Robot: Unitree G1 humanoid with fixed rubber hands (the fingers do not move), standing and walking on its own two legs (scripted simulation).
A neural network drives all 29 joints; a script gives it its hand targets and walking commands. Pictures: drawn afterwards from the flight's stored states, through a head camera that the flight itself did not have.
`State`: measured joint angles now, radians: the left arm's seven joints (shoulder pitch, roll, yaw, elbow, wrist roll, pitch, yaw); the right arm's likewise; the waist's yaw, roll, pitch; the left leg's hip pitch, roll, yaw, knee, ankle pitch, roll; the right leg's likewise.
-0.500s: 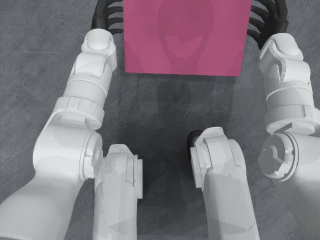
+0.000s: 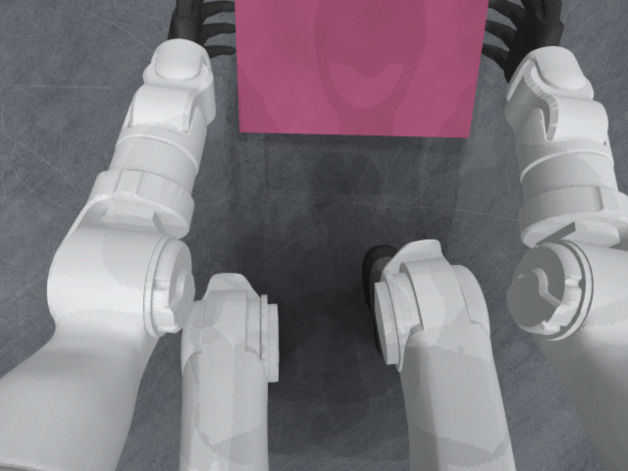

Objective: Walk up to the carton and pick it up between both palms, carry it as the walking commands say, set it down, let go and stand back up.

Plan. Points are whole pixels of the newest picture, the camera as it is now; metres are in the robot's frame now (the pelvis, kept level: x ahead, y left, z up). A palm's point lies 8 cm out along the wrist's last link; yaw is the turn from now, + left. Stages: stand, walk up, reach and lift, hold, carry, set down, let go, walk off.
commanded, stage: set down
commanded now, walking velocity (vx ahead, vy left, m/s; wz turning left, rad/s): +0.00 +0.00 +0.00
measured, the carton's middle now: (351, 50) +0.54 -0.12 -0.27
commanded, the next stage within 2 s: none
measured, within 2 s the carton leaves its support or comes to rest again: rests again in 0.64 s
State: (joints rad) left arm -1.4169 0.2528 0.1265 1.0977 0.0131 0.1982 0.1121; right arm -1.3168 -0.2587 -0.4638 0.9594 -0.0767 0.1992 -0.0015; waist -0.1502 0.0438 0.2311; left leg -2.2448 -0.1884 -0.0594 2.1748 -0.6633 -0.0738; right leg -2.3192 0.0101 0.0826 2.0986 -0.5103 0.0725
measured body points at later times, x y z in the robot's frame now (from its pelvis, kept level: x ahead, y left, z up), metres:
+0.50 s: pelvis +0.01 +0.01 +0.00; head +0.38 -0.02 +0.25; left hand +0.56 +0.05 -0.20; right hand +0.49 -0.29 -0.18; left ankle +0.09 +0.12 -0.35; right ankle +0.12 -0.14 -0.35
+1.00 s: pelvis +0.01 +0.00 +0.00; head +0.38 -0.02 +0.25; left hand +0.57 +0.05 -0.20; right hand +0.49 -0.29 -0.19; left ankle +0.09 +0.12 -0.35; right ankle +0.12 -0.14 -0.35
